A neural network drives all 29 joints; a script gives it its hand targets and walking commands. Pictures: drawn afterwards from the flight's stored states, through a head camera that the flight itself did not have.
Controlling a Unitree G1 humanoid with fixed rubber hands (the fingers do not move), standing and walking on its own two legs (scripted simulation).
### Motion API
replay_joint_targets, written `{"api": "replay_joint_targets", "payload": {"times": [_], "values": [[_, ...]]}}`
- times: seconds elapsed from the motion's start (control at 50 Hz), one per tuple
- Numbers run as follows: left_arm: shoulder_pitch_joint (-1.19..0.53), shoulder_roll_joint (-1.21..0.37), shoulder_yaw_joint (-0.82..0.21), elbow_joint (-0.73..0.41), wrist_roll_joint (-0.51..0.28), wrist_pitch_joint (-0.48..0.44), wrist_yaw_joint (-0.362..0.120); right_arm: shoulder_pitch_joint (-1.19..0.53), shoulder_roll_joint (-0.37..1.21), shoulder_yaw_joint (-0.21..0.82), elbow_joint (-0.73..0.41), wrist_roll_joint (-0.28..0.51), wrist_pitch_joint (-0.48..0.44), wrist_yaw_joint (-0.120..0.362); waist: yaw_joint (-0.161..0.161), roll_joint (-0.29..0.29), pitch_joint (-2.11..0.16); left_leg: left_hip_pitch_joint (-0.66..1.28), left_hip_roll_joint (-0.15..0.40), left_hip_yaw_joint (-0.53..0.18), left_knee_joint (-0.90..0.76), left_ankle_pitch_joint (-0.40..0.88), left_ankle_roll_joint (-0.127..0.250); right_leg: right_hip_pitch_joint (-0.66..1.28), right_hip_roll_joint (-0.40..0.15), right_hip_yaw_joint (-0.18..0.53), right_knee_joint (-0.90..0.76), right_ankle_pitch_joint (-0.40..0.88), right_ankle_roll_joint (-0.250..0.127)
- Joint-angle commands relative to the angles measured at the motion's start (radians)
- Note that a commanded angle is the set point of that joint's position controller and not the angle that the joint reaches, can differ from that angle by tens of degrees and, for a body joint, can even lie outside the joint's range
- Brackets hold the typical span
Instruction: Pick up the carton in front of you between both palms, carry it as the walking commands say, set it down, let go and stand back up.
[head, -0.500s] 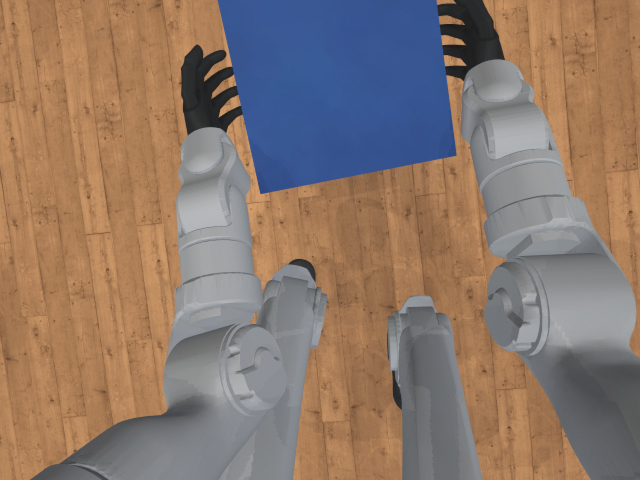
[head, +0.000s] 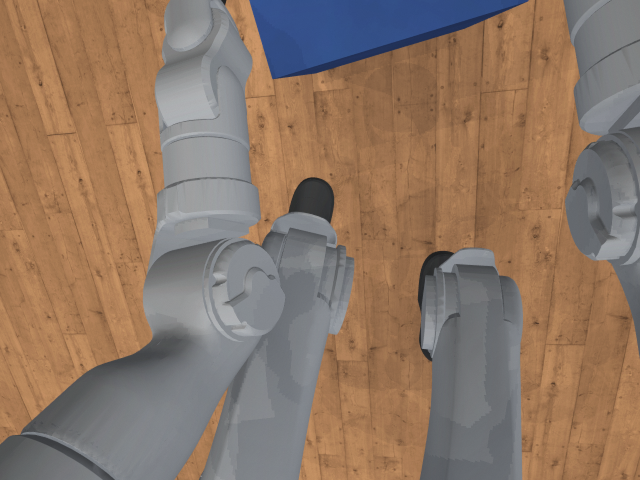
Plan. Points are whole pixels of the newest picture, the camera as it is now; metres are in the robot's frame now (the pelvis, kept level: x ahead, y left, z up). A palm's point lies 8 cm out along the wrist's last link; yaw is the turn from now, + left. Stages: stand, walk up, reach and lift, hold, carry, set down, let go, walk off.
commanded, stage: set down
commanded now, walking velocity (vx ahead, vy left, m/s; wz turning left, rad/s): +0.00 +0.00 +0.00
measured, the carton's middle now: out of the picture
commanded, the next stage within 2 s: none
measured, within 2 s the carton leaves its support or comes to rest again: rests again in 0.42 s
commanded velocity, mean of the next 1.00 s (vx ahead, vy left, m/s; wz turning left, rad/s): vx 0.00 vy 0.00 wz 0.00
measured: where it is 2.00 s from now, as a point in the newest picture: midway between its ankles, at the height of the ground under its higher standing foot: (364, 287)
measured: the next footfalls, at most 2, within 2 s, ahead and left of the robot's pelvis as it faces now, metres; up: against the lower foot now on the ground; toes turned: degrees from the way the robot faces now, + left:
none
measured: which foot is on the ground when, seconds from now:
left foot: down 0.00-1.00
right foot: down 0.00-1.00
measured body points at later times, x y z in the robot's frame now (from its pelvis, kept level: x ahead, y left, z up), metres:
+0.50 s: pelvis +0.00 -0.01 -0.03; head +0.40 -0.03 +0.18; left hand +0.52 +0.25 -0.20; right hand +0.63 -0.04 -0.22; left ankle +0.15 +0.15 -0.41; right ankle +0.07 -0.11 -0.41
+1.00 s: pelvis +0.01 +0.00 -0.04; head +0.40 -0.04 +0.16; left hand +0.53 +0.25 -0.21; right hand +0.63 -0.04 -0.23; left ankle +0.15 +0.15 -0.41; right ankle +0.07 -0.10 -0.41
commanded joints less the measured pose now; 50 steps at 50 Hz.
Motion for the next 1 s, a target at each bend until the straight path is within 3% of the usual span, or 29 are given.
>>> {"api": "replay_joint_targets", "payload": {"times": [0.0,0.14,0.24,0.52,0.98], "values": [[-0.640,-0.523,-0.414,-0.015,-0.117,-0.029,-0.198,-0.494,0.722,0.165,-0.168,0.132,-0.074,0.201,0.095,-0.179,-1.320,1.009,-0.010,0.245,0.027,0.441,0.042,0.361,-0.029,-0.128,-0.197,0.313,-0.014],[-0.599,-0.518,-0.314,0.080,-0.123,-0.039,-0.237,-0.502,0.712,0.175,-0.163,0.105,-0.082,0.188,0.117,-0.275,-1.191,0.776,0.005,0.242,0.069,0.452,0.052,0.435,-0.057,-0.080,-0.144,0.480,-0.015],[-0.563,-0.504,-0.266,0.115,-0.104,-0.045,-0.263,-0.415,0.734,0.146,-0.117,0.060,-0.074,0.177,0.111,-0.281,-1.115,0.623,0.009,0.241,0.083,0.412,0.053,0.467,-0.071,-0.040,-0.130,0.567,-0.022],[-0.462,-0.424,-0.129,0.207,-0.042,-0.020,-0.294,-0.311,0.632,0.056,-0.025,-0.052,-0.034,0.198,0.082,-0.287,-0.872,0.441,0.011,0.216,0.096,0.250,0.063,0.353,-0.093,-0.013,-0.123,0.423,-0.055],[-0.326,-0.308,-0.016,0.301,-0.001,-0.021,-0.290,-0.146,0.519,-0.029,0.032,-0.188,-0.005,0.234,0.026,-0.262,-0.679,0.323,0.000,0.196,0.130,0.197,0.072,0.251,-0.110,0.017,-0.086,0.423,-0.088]]}}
